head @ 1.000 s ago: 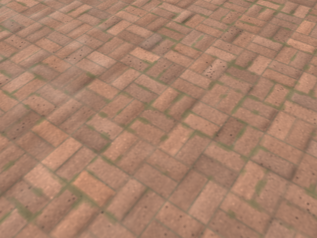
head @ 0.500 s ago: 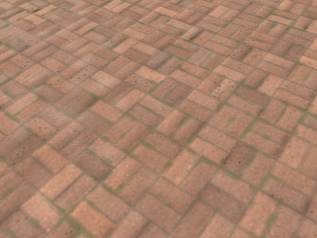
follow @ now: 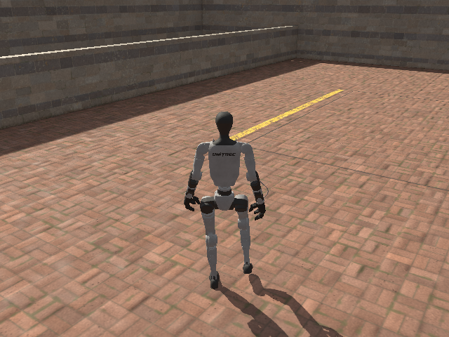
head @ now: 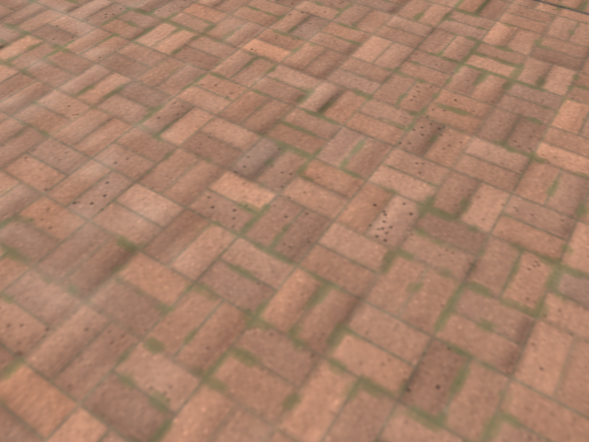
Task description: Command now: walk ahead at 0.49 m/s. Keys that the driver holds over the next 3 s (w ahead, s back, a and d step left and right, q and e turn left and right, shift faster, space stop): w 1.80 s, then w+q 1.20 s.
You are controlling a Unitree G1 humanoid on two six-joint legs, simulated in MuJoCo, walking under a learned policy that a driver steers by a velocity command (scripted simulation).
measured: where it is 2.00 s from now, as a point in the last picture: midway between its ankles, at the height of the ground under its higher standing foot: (305, 246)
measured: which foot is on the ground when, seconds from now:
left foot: down 0.00-0.32, up 0.34-0.84, down 0.86-1.00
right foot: up 0.00-0.28, down 0.30-0.86, up 0.88-1.00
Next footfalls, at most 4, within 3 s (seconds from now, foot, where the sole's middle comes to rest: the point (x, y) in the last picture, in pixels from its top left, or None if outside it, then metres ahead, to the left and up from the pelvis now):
0.30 right None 0.34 -0.17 -0.78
0.86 left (267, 387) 0.65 0.07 -0.78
1.44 right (350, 277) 0.97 -0.16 -0.78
2.02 left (262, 201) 1.27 0.09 -0.78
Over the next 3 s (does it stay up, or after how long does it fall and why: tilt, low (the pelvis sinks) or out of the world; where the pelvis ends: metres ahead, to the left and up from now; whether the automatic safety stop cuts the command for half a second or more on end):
stays up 1.62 0.12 -0.02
